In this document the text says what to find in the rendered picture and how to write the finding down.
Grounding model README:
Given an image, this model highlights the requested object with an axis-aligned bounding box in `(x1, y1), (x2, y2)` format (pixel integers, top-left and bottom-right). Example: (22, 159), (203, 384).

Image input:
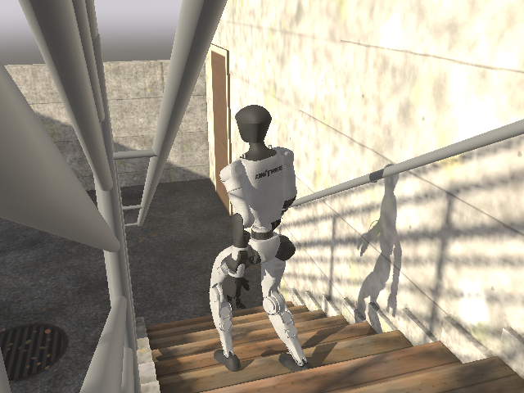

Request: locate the robot right forearm
(280, 196), (296, 219)

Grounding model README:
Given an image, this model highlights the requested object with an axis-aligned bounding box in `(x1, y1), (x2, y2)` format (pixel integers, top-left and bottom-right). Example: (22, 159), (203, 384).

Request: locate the robot right upper arm
(273, 147), (297, 201)

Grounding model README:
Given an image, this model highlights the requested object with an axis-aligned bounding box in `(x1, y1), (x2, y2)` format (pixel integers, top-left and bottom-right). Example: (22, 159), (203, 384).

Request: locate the right robot foot
(278, 353), (313, 372)

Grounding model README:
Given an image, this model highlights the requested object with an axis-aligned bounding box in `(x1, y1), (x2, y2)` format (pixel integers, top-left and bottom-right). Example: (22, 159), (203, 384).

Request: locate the left robot shin
(209, 287), (234, 358)

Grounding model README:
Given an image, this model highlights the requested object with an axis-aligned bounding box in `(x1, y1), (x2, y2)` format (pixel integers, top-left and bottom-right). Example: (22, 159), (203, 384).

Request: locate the right robot hand
(271, 219), (281, 230)

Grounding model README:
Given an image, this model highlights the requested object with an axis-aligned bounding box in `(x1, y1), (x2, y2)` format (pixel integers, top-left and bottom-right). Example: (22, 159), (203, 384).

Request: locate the robot left upper arm
(219, 160), (255, 228)

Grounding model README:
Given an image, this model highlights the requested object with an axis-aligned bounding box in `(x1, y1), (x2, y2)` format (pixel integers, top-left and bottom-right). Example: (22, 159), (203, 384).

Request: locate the robot left forearm
(228, 213), (251, 278)

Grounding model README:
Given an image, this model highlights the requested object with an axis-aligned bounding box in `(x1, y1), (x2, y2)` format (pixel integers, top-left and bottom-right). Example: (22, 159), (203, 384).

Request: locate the left robot hand
(222, 274), (250, 309)

